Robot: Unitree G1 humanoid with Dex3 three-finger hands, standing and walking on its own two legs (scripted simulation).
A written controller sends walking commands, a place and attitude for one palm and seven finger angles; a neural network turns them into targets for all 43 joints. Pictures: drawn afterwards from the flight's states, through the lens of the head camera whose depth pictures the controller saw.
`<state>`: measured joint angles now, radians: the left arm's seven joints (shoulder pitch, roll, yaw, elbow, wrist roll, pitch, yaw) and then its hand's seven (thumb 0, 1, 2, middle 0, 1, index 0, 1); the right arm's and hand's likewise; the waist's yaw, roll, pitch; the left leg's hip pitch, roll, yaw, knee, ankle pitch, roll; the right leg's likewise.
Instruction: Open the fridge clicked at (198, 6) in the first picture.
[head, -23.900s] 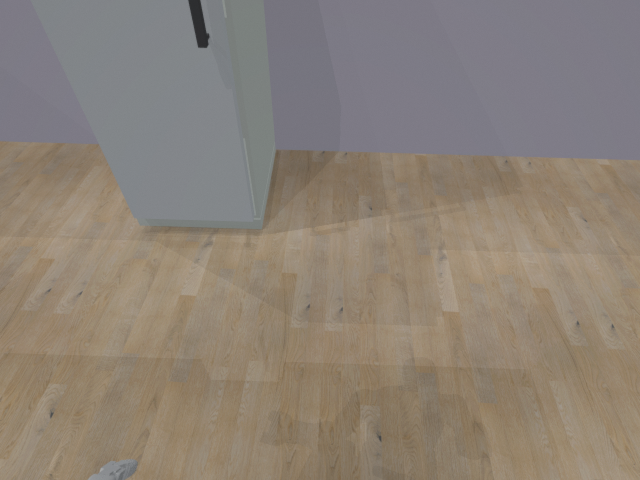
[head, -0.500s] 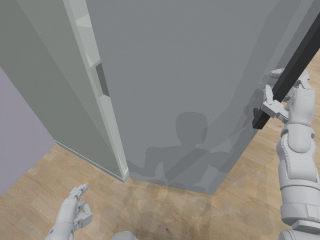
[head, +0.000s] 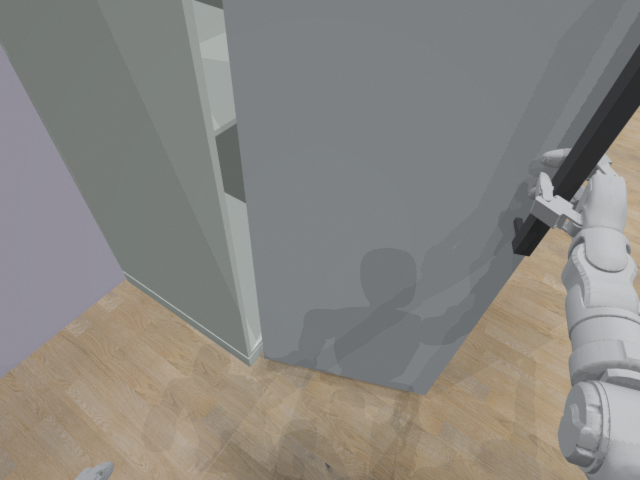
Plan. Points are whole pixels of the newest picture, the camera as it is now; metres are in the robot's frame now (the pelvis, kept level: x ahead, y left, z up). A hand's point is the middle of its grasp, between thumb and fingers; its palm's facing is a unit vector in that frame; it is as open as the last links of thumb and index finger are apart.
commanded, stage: stop walking and hold the door back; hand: right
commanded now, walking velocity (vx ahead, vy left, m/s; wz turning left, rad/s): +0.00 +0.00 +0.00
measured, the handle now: (604, 108) +0.48 -0.24 +0.27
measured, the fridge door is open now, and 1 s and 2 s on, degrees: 69 69 68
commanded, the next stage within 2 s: loosen the grip on the handle in 0.74 s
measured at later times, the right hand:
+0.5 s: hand (546, 219) +0.42 -0.21 +0.15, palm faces +0.18 +0.96 -0.20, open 5.9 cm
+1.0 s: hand (552, 201) +0.44 -0.22 +0.17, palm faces +0.18 +0.97 -0.14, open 6.6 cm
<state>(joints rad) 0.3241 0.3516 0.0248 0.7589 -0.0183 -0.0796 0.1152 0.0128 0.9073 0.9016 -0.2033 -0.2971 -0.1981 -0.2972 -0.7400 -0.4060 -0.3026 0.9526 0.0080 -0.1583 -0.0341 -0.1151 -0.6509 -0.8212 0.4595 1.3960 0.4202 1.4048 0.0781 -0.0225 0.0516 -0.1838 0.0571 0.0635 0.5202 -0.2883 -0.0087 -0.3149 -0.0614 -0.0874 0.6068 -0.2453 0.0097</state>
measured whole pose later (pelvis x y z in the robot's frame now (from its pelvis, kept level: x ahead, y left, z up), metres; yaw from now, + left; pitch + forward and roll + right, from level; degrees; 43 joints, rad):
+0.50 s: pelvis -0.01 -0.03 +0.00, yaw +2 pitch -1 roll +1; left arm 0.21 0.21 -0.04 0.70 -0.02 -0.05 0.10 0.01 0.90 0.90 -0.21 -0.30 -0.20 -0.30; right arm -0.58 -0.35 -0.20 0.63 0.03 -0.20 -0.04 -0.15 -0.61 -0.78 0.46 1.40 0.38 1.41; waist 0.02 -0.03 0.05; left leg -0.25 0.03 0.04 0.52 -0.26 -0.04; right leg -0.34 -0.08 -0.13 0.57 -0.22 -0.01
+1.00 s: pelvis -0.02 -0.02 +0.00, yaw +2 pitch +1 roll +0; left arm 0.35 0.25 0.01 0.74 -0.01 -0.14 0.07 0.01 0.90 0.90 -0.21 -0.30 -0.20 -0.30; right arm -0.79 -0.44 -0.33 0.95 -0.03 -0.19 0.02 -0.09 -0.48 -0.75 0.46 1.40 0.41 1.40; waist 0.09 0.03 -0.02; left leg -0.32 0.04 0.03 0.55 -0.25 -0.01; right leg -0.38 -0.07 -0.13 0.52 -0.16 -0.01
